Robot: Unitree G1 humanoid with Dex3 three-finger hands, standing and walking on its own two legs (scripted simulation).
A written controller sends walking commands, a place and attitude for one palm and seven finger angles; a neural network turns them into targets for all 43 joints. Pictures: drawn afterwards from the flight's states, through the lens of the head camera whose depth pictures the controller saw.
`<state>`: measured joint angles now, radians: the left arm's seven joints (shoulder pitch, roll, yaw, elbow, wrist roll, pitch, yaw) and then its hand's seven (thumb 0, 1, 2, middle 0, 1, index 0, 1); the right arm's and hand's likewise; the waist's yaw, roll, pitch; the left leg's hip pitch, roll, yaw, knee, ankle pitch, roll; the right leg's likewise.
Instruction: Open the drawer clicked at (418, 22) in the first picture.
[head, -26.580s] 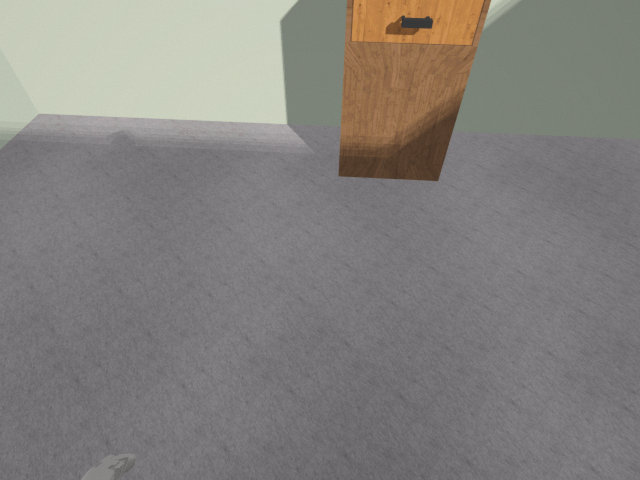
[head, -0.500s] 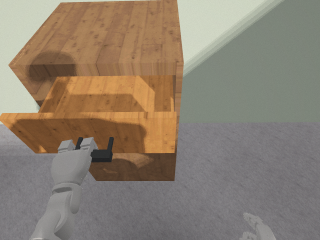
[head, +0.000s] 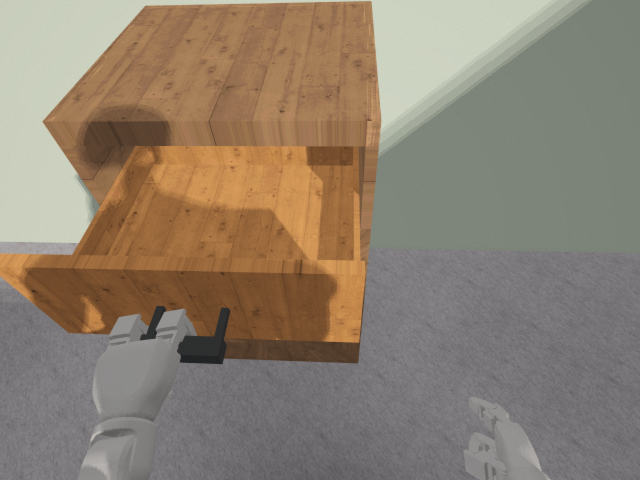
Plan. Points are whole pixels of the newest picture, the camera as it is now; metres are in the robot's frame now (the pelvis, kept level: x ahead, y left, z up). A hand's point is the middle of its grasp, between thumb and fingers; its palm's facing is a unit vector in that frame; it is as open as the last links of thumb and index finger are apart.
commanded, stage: pull the drawer open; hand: left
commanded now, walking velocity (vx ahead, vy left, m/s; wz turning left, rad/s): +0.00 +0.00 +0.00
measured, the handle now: (186, 331) +0.29 +0.21 +0.02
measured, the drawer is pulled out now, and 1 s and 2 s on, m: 0.23 0.30 0.30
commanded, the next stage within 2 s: open the thumb to release the handle in 0.82 s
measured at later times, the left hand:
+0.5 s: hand (148, 429) +0.18 +0.22 +0.00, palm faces -0.01 -0.13 -0.99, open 5.8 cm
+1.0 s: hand (135, 445) +0.16 +0.23 +0.00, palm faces +0.00 -0.06 -1.00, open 6.0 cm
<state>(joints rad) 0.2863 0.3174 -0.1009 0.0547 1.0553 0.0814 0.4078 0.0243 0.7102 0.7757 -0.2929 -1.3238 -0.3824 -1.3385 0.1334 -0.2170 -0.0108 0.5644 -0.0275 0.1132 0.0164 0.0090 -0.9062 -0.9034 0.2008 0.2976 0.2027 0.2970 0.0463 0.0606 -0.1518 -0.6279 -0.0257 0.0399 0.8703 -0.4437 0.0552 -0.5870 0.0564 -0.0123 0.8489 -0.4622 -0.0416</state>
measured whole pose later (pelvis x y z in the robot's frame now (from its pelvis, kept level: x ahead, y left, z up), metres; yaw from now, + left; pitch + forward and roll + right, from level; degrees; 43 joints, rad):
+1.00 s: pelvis +0.00 +0.00 -0.02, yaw -1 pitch +14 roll +0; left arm 0.63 0.39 -0.02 -0.19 1.07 -0.05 0.49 0.01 0.70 0.77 -0.30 -1.31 -0.35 -1.31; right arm 0.15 -0.24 0.00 0.50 -0.05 0.11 0.05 0.01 -0.91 -0.90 0.20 0.30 0.20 0.30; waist 0.07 0.04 -0.17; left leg -0.74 -0.02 0.06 1.00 -0.50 0.05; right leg -0.71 0.06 0.00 0.99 -0.52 -0.05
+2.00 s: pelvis -0.02 +0.00 +0.00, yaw +0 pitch +10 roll -1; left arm 0.44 0.38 -0.05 -0.07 1.01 0.00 0.42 -0.01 -0.49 0.30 -0.33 -1.20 -0.34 -1.21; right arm 0.15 -0.23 -0.01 0.57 -0.03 0.11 -0.02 0.01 -0.91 -0.90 0.20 0.30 0.20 0.30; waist 0.06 0.07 -0.14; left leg -0.65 -0.02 0.03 0.90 -0.43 0.05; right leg -0.61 0.06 -0.02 0.88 -0.45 -0.05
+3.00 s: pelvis -0.01 +0.00 +0.04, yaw +0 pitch +1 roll -1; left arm 0.53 0.53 0.05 -0.52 0.83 0.11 0.10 -0.01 -0.49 0.30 -0.32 -1.20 -0.32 -1.20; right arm 0.12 -0.26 0.04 0.52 0.03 0.13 0.01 0.01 -0.91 -0.90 0.20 0.30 0.20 0.30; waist 0.10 0.12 -0.07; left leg -0.28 -0.03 0.03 0.57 -0.31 0.05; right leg -0.23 0.06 0.00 0.54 -0.32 -0.04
